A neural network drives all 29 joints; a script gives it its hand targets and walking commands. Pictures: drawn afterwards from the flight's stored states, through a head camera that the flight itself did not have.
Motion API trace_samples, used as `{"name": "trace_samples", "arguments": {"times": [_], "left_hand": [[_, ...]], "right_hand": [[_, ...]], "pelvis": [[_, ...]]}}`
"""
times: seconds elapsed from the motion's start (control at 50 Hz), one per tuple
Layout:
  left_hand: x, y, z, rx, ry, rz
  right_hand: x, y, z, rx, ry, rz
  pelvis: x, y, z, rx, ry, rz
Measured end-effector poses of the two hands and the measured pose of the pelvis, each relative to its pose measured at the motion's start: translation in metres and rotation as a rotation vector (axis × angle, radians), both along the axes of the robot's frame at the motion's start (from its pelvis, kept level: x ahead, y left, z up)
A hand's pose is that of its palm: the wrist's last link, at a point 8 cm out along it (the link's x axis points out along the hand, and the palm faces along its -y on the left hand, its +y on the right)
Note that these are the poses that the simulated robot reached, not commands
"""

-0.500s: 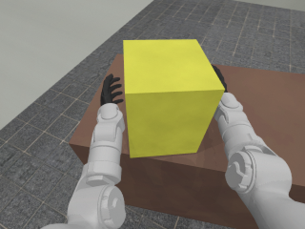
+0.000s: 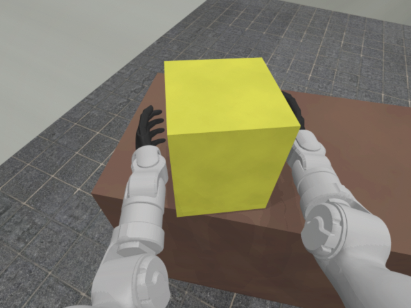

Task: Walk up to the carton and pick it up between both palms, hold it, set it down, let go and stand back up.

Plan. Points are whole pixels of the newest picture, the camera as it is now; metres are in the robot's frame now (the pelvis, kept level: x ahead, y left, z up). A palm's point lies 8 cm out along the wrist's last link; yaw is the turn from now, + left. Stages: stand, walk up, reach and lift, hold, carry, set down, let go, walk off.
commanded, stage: set down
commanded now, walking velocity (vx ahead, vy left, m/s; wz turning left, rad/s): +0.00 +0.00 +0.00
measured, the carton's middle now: (218, 139) +0.44 +0.03 +0.08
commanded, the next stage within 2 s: none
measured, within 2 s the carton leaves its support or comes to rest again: neither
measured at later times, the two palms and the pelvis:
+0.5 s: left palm (147, 147) +0.38 +0.17 +0.10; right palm (292, 130) +0.46 -0.11 +0.11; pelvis -0.01 +0.00 +0.00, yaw +0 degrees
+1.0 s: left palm (147, 146) +0.38 +0.17 +0.10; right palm (292, 131) +0.46 -0.11 +0.11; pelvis -0.01 +0.00 +0.00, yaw -1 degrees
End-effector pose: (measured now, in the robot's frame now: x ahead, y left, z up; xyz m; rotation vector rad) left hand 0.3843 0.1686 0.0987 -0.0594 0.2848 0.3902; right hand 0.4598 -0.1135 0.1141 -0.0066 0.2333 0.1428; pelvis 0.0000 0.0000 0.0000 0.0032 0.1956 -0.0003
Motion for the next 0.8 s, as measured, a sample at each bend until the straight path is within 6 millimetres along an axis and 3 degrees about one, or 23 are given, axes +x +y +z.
{"name": "trace_samples", "arguments": {"times": [0.8], "left_hand": [[0.000,-0.001,-0.001,0.010,-0.001,0.004]], "right_hand": [[0.001,-0.001,-0.001,0.010,0.002,0.004]], "pelvis": [[-0.009,0.001,0.000,0.005,0.012,-0.014]]}}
